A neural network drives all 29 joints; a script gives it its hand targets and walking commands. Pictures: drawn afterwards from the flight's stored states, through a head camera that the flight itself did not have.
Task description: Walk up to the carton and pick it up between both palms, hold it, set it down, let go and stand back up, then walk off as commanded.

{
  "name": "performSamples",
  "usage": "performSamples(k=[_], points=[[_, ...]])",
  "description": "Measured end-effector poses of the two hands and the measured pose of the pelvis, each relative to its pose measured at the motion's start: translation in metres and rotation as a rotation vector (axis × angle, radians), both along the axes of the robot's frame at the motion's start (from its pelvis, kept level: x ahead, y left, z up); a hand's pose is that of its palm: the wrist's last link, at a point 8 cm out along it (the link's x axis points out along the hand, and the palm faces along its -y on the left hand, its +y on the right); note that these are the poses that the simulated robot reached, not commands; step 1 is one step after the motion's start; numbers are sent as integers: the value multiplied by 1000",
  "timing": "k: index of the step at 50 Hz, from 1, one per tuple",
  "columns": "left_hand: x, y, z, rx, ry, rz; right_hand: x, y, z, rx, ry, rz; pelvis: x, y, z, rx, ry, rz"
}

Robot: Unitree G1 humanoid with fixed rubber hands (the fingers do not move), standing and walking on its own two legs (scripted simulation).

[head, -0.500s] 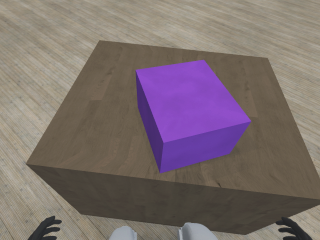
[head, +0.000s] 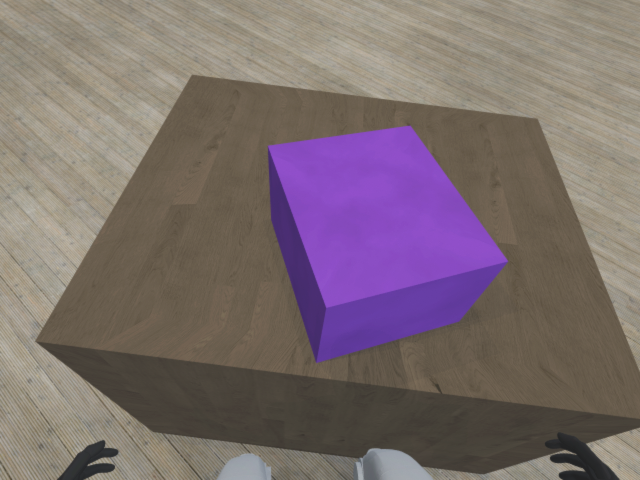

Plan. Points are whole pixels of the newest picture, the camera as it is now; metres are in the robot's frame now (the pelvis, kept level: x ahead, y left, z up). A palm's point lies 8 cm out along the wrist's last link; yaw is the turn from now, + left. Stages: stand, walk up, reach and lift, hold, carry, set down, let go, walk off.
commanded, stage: walk up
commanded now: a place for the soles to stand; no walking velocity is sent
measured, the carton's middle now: (366, 236) +0.46 -0.07 -0.01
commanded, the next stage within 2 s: none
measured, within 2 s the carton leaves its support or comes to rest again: neither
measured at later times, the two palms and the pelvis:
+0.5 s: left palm out of the picture +0.11 +0.29 -0.10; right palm out of the picture +0.09 -0.35 -0.06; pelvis -0.01 -0.02 -0.01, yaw -1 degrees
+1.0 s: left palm out of the picture +0.12 +0.29 -0.09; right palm out of the picture +0.10 -0.35 -0.06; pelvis +0.00 -0.02 -0.01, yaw -1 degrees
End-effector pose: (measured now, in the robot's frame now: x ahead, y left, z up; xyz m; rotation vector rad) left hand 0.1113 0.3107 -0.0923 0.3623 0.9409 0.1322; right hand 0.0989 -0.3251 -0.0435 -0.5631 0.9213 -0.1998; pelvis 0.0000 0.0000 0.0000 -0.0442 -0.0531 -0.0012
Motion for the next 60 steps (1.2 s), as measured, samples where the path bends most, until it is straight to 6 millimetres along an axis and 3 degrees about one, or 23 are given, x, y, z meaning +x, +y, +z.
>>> performSamples(k=[9,17,21,25,31,39,43,49,60], points=[[-5,-11,1,14,-9,5,0,-11,-13,21,3,0,-3,-13,-6,21,-14,-10],[2,-7,-1,3,-17,-19,-8,-6,-9,14,-10,-19,-5,-5,-6,12,-16,-10],[6,-14,-1,0,-15,-35,-12,-16,-7,1,-8,-27,-5,-11,-6,13,-12,-17],[-1,-23,-3,10,-3,-20,-7,-27,-15,8,4,-11,-6,-22,-10,28,-12,-20],[-7,-21,0,18,14,5,2,-26,-13,10,16,1,-1,-24,-6,29,-2,-21],[10,-10,-6,-4,2,-18,2,-10,-3,-6,-6,-16,5,-7,-5,9,-3,-16],[19,-14,-5,-11,-12,-30,1,-13,-1,-12,-6,-22,6,-9,-4,6,-2,-16],[14,-24,-2,9,-10,-23,2,-24,-13,12,-5,-16,4,-22,-8,28,-6,-23],[14,-29,1,8,-26,-34,-5,-28,-13,16,-16,-20,-2,-26,-8,32,-14,-23]])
